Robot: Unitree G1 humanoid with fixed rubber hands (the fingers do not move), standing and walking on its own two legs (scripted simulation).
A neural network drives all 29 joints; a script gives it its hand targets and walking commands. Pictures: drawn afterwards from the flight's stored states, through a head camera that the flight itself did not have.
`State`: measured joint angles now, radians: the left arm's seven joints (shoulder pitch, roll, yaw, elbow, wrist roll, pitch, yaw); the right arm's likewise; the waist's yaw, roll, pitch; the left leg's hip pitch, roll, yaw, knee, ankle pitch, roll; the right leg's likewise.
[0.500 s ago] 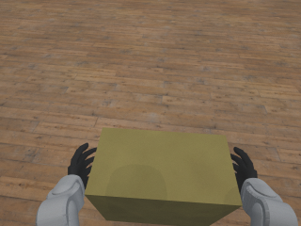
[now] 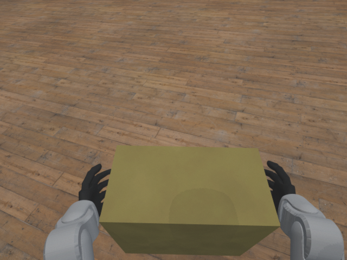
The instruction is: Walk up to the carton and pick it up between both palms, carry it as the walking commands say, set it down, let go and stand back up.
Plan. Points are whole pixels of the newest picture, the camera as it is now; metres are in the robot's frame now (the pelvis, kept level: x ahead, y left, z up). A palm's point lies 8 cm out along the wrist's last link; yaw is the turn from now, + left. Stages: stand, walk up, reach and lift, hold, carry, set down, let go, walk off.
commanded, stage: carry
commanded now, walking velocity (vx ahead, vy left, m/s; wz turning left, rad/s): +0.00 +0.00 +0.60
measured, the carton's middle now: (184, 206) +0.27 -0.01 +0.01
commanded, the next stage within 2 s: none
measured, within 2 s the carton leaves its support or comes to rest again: neither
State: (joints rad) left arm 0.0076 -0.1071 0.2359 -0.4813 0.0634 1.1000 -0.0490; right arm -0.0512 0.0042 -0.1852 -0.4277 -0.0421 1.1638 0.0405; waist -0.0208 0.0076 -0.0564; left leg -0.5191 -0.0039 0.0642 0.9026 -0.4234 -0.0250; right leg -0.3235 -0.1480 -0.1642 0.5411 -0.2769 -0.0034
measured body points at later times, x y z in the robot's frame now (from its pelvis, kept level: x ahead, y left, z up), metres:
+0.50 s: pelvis -0.02 +0.03 +0.00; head -0.02 +0.03 +0.45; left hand +0.16 +0.29 +0.07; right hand +0.27 -0.08 +0.07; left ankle -0.03 +0.13 -0.74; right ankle +0.02 -0.09 -0.70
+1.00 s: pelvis -0.05 +0.02 -0.01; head -0.06 +0.02 +0.44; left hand +0.06 +0.32 +0.06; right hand +0.26 -0.01 +0.06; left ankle -0.11 +0.11 -0.74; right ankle +0.02 -0.09 -0.74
